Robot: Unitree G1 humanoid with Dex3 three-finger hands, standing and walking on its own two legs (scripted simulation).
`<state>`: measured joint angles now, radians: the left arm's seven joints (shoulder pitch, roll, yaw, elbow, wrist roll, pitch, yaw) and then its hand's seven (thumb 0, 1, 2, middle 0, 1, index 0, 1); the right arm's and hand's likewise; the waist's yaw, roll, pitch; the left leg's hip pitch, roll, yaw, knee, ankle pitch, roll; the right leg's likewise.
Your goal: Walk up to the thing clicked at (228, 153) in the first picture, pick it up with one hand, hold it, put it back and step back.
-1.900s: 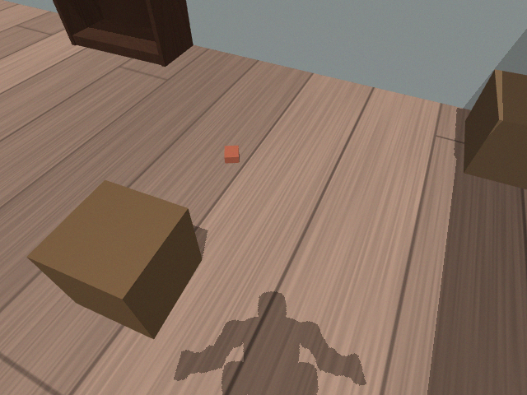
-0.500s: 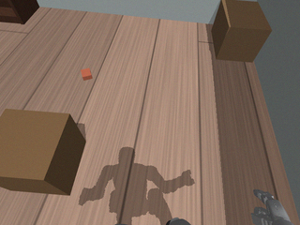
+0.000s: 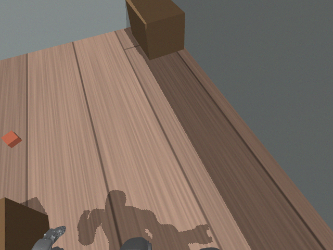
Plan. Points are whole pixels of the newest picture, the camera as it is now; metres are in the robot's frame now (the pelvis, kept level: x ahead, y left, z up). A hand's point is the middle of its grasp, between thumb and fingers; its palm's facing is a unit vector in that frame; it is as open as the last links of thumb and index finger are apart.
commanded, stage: walk up
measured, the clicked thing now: (11, 139) +0.90 +1.15 -0.74
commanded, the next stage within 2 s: stand in 1.98 s
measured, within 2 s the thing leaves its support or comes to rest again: neither
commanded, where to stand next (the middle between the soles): +0.06 +0.02 m, yaw -33 degrees
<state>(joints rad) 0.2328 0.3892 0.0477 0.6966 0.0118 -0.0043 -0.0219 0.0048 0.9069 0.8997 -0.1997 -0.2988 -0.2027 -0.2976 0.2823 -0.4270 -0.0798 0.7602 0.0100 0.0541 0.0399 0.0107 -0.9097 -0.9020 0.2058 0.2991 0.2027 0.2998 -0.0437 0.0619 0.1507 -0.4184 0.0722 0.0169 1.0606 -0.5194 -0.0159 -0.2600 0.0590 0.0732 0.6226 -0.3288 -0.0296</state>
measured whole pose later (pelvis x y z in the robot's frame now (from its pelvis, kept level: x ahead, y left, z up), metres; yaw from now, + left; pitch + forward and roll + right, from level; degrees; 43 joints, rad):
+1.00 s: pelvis -0.01 +0.03 -0.01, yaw -30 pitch -3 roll -1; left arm 0.23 0.41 0.04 0.83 0.00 -0.01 0.01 0.01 0.90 0.90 -0.20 -0.30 -0.21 -0.30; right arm 0.23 -0.37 -0.02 0.83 -0.02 -0.02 0.02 0.01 -0.91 -0.90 0.21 0.30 0.21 0.30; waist -0.01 0.00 0.13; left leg -0.33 0.07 0.04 0.75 -0.38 -0.01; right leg -0.41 0.05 0.06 0.93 -0.52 -0.02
